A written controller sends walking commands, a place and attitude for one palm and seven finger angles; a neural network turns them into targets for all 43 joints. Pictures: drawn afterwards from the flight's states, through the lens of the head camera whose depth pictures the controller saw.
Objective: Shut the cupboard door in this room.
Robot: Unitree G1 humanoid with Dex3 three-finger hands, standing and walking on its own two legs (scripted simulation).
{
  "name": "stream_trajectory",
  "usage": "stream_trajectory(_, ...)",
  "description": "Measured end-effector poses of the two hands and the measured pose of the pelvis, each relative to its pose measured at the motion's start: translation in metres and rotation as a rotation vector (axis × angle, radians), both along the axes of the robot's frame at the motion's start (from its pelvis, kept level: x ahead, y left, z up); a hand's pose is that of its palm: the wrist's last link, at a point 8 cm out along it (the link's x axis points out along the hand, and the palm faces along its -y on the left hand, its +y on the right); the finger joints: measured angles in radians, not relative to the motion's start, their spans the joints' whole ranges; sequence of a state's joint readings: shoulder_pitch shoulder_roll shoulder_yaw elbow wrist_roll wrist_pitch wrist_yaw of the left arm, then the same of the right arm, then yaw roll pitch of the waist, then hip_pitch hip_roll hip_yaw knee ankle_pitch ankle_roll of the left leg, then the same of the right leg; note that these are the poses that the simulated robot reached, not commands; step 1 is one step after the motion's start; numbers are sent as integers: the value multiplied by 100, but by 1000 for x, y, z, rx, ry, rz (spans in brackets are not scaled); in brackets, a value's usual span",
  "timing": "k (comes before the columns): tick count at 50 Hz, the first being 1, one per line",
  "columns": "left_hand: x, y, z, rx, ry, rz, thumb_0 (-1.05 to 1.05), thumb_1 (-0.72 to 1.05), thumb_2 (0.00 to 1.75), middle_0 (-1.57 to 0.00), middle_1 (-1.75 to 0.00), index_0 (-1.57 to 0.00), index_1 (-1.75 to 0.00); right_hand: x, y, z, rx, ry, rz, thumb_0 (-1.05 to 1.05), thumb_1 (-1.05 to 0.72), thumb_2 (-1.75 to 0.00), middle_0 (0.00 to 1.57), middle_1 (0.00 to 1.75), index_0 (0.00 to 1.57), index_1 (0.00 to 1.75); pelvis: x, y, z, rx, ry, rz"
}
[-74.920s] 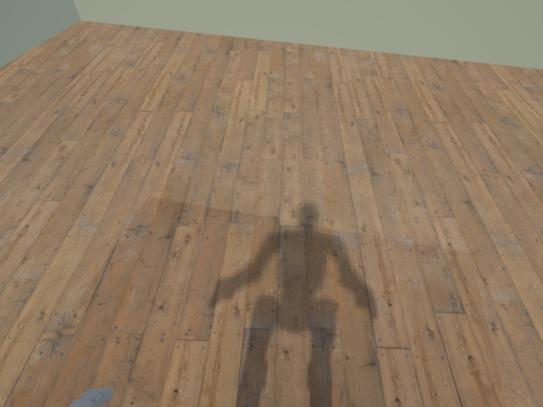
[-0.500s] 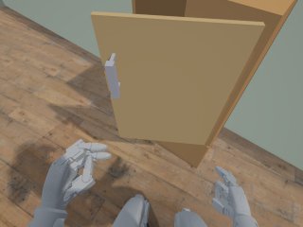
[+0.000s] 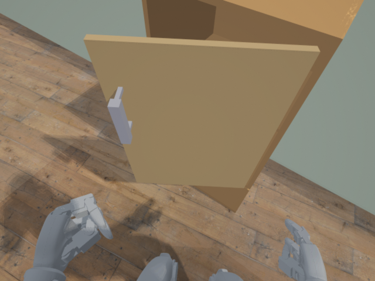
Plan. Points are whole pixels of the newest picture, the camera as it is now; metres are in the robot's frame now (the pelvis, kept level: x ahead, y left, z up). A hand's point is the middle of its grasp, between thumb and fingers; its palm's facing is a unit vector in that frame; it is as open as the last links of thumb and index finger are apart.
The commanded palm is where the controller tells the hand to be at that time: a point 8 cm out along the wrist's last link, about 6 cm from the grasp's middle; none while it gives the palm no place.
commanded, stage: raise the hand and make a fist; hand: left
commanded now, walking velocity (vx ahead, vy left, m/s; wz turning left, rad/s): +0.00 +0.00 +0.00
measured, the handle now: (123, 116) +0.45 +0.19 +0.07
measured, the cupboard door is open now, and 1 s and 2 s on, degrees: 32 32 32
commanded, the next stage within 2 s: bring the fist close to the handle in 0.74 s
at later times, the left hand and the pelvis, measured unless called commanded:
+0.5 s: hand (88, 219) +0.21 +0.19 +0.07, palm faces +0.03 -1.00 -0.04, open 3.1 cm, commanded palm +0.19 +0.25 +0.07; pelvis -0.01 +0.00 +0.01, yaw +0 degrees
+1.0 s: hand (87, 216) +0.22 +0.20 +0.07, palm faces +0.05 -1.00 -0.04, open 3.1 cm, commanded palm +0.20 +0.24 +0.07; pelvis -0.01 +0.01 +0.01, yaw +1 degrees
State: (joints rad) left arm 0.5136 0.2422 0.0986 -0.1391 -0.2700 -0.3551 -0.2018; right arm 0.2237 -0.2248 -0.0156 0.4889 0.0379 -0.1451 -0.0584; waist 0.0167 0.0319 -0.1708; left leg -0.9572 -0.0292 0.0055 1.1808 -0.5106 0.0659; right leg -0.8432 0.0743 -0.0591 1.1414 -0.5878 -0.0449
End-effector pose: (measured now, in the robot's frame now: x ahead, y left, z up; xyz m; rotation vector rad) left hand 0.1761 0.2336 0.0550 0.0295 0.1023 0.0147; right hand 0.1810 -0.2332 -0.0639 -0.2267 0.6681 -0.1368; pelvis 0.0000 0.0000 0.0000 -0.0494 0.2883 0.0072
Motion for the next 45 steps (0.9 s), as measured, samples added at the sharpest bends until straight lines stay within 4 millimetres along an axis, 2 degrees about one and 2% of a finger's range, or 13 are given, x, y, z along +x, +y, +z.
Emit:
stream_trajectory(3,2,12,21,24,-96,73,2,89,90,-116,-135,-116,-135,7,8,6,13,-15,27,1,-90,-90,20,30,20,30,3,0,4,-3,-9,6)
stream_trajectory(5,4,15,27,31,-133,86,2,90,90,-119,-139,-119,-139,9,12,7,20,-19,50,1,-90,-90,20,30,20,30,3,1,5,-6,-12,11)
stream_trajectory(9,10,7,11,4,-74,16,2,90,90,-124,-144,-125,-144,7,17,5,23,-7,74,1,-90,-90,20,30,20,30,-1,2,4,-10,-14,17)
stream_trajectory(13,12,-1,-2,-12,7,-48,2,90,90,-127,-147,-127,-147,-4,15,8,11,16,62,1,-90,-90,20,30,20,30,-5,2,7,-10,-25,13)
stream_trajectory(19,15,17,30,35,-131,42,2,89,90,-129,-149,-129,-149,-23,9,10,-3,47,44,1,-90,-90,20,30,20,30,-8,2,12,-12,-44,10)
stream_trajectory(21,16,21,35,40,-159,58,2,89,90,-129,-150,-130,-149,-28,7,8,-1,56,43,1,-90,-90,20,30,20,30,-9,3,12,-13,-46,12)
stream_trajectory(29,10,4,1,-17,20,-35,2,90,90,-129,-150,-130,-150,-43,2,12,-9,70,15,1,-90,-90,20,30,20,30,-13,5,16,-6,-54,4)
stream_trajectory(37,11,19,28,31,-166,56,2,89,90,-129,-150,-130,-150,-36,3,10,-19,58,47,1,-90,-90,20,30,20,30,-15,4,12,-12,-52,10)
stream_trajectory(45,9,7,4,-12,3,-26,2,90,90,-129,-150,-130,-150,-26,12,13,3,36,48,1,-90,-90,20,30,20,30,-12,6,14,-10,-52,8)
